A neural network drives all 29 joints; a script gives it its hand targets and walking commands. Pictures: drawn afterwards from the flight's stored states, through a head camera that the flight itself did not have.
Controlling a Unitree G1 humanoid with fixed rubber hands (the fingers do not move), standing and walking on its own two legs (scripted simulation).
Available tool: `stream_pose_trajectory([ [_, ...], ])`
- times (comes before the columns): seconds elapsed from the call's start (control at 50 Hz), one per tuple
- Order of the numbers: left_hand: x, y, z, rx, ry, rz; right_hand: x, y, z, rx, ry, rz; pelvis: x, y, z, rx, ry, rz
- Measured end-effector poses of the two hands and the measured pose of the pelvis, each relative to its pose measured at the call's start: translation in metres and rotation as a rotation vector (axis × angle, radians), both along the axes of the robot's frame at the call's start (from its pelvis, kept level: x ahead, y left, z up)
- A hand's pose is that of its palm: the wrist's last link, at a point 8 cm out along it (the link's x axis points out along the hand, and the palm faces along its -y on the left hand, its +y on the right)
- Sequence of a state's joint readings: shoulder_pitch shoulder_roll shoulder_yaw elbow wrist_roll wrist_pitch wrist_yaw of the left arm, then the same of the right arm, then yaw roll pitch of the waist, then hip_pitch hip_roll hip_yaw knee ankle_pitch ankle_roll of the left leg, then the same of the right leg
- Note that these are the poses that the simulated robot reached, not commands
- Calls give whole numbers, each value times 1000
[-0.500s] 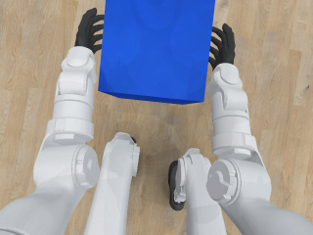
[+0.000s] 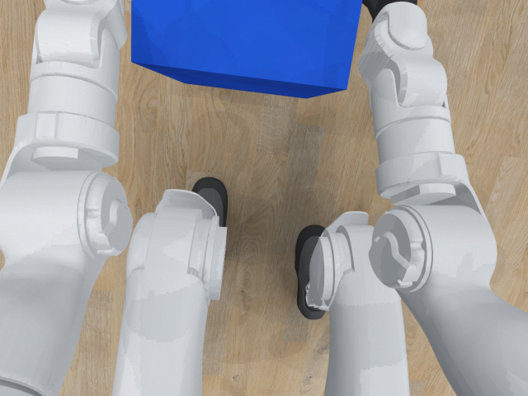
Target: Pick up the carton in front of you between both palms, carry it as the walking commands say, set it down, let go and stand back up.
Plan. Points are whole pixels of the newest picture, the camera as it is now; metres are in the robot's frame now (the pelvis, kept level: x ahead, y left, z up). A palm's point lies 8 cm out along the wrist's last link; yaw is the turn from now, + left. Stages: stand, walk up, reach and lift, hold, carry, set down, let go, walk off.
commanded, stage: set down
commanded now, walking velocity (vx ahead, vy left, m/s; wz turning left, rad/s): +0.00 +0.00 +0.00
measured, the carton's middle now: (252, 2) +0.54 +0.12 -0.25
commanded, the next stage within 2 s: none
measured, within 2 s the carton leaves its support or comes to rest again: rests again in 0.40 s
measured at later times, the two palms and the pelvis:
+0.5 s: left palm out of the picture +0.51 +0.26 -0.19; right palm (387, 23) +0.54 -0.04 -0.19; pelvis -0.01 +0.00 -0.02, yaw +0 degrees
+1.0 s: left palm out of the picture +0.51 +0.27 -0.20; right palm (390, 23) +0.55 -0.05 -0.20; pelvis -0.02 +0.00 -0.03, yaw +0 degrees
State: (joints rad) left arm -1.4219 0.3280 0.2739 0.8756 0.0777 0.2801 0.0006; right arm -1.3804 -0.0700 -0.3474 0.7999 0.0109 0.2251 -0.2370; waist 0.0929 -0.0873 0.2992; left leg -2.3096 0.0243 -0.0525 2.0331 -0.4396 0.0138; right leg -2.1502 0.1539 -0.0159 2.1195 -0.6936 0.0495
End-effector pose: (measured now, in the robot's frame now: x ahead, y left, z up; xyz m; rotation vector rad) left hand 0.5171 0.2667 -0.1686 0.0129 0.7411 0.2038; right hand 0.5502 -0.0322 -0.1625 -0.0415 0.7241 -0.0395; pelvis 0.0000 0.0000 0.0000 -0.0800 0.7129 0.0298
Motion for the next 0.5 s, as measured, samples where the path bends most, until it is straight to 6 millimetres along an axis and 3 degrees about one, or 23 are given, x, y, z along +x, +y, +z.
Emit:
stream_pose_trajectory([
  [0.16, 8, -1, -5, -4, 3, 0, 4, -2, -11, 8, 5, 11, 2, 1, -12, 12, -29, -6],
  [0.5, -3, -5, -24, -17, 36, -31, -7, -11, -32, 14, 38, 48, -9, -3, -24, 30, -88, -30],
])
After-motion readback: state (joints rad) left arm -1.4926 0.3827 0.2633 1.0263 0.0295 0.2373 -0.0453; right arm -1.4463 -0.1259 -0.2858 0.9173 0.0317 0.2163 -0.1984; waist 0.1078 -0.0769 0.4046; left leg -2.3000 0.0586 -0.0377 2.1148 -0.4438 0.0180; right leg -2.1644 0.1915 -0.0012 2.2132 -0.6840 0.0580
